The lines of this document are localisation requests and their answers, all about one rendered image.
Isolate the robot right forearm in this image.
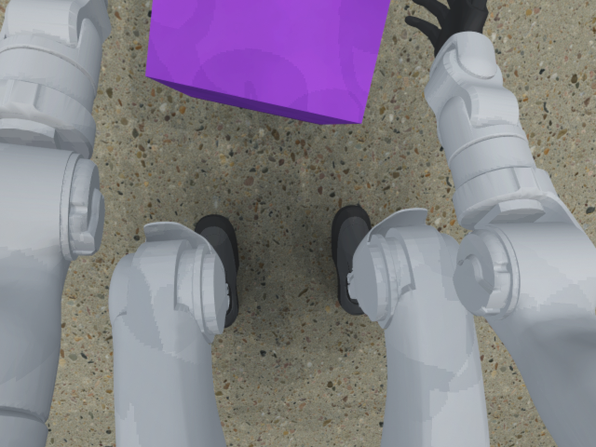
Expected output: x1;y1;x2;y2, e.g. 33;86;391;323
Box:
424;32;596;250

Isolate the right robot hand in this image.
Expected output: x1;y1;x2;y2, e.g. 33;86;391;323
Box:
405;0;489;58

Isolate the robot left upper arm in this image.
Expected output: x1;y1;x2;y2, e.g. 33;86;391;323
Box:
0;142;105;447

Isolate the robot left forearm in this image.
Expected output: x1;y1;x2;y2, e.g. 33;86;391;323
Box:
0;0;112;159

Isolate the carton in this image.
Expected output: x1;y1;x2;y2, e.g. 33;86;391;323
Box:
145;0;390;125

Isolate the robot left shin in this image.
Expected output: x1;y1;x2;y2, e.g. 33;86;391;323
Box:
108;222;229;326

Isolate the robot right upper arm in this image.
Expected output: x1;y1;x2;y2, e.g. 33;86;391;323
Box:
453;222;596;447

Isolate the right robot thigh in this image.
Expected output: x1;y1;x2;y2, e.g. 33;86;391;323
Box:
359;225;490;447

